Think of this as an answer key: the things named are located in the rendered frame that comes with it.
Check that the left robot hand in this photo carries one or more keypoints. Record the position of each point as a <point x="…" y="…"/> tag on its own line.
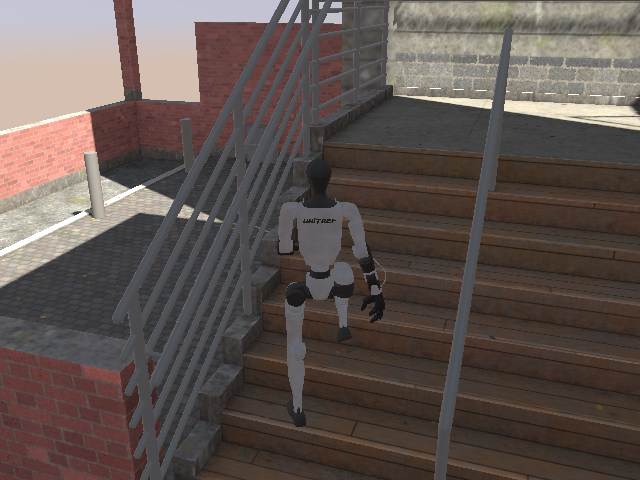
<point x="295" y="248"/>

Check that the right robot hand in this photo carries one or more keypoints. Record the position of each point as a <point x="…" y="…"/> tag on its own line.
<point x="378" y="308"/>

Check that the robot left shin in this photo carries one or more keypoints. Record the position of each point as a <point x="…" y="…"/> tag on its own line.
<point x="296" y="373"/>

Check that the left robot upper arm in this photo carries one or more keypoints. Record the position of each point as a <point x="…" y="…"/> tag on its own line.
<point x="288" y="213"/>

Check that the right robot upper arm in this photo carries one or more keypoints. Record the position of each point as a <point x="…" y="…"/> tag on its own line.
<point x="351" y="212"/>

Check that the left robot foot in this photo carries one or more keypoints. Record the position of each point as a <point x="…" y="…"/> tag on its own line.
<point x="298" y="418"/>

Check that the left robot forearm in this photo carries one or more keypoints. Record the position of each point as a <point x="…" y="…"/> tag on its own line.
<point x="277" y="247"/>

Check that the right robot forearm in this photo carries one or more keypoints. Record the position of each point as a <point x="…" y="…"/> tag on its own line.
<point x="370" y="274"/>

